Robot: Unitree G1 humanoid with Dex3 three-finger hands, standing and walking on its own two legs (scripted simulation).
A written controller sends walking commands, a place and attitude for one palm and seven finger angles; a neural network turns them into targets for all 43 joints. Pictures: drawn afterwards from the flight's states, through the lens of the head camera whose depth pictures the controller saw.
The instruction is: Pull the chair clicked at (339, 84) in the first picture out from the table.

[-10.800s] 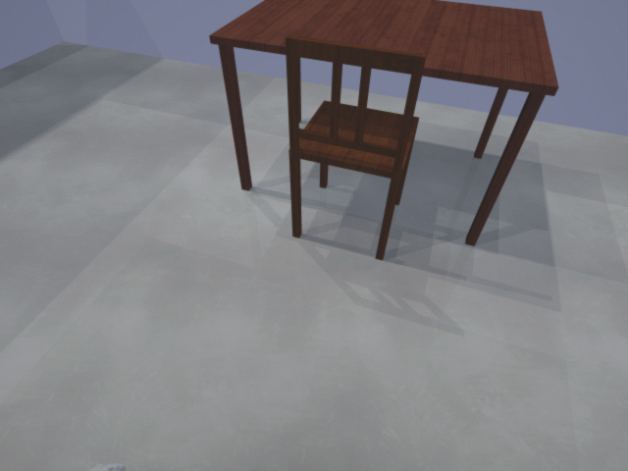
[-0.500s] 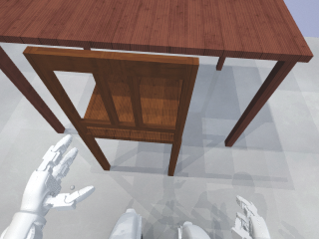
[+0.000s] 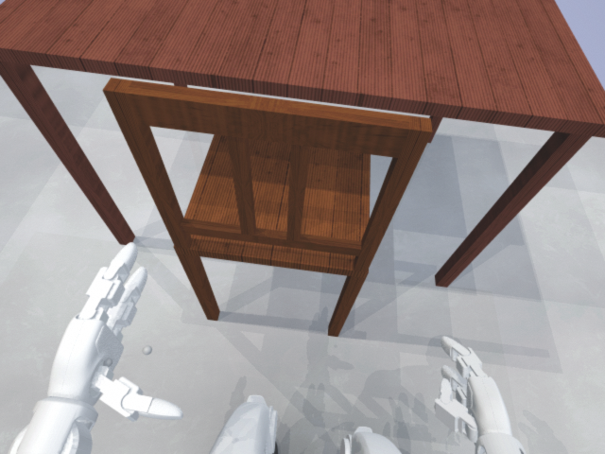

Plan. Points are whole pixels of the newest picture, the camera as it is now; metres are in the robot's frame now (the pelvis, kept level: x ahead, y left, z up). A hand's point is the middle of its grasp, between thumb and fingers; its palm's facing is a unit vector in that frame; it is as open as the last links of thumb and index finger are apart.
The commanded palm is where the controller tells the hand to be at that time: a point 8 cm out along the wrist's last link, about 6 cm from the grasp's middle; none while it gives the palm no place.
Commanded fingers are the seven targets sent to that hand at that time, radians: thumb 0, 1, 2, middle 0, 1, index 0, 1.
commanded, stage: raise the hand toward the chair's back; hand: left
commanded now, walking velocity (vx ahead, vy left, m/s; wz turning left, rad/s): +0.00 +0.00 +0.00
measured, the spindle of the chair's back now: (244, 189) +0.51 +0.14 -0.02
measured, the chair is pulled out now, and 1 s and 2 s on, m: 0.00 0.00 0.00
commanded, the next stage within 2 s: aim the fingers beside a spindle in 0.80 s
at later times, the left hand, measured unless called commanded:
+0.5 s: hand (130, 336) +0.24 +0.22 +0.05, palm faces -0.04 -1.00 -0.06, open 16.9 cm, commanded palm +0.22 +0.27 +0.05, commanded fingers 0.00 -0.50 0.30 -0.06 -0.08 -0.06 -0.08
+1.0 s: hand (153, 335) +0.24 +0.19 +0.05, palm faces -0.04 -1.00 -0.07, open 16.9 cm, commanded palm +0.23 +0.24 +0.05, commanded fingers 0.00 -0.50 0.30 -0.06 -0.08 -0.06 -0.08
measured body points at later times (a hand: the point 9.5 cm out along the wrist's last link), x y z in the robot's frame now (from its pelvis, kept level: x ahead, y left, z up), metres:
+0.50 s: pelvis +0.00 +0.01 +0.01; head +0.07 +0.04 +0.45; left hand +0.23 +0.27 +0.05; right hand +0.16 -0.24 -0.06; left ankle +0.06 +0.08 -0.65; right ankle -0.01 -0.12 -0.65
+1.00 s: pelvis +0.00 -0.01 +0.01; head +0.07 +0.00 +0.45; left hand +0.24 +0.24 +0.06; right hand +0.18 -0.25 -0.07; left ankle +0.06 +0.08 -0.65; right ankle -0.01 -0.12 -0.65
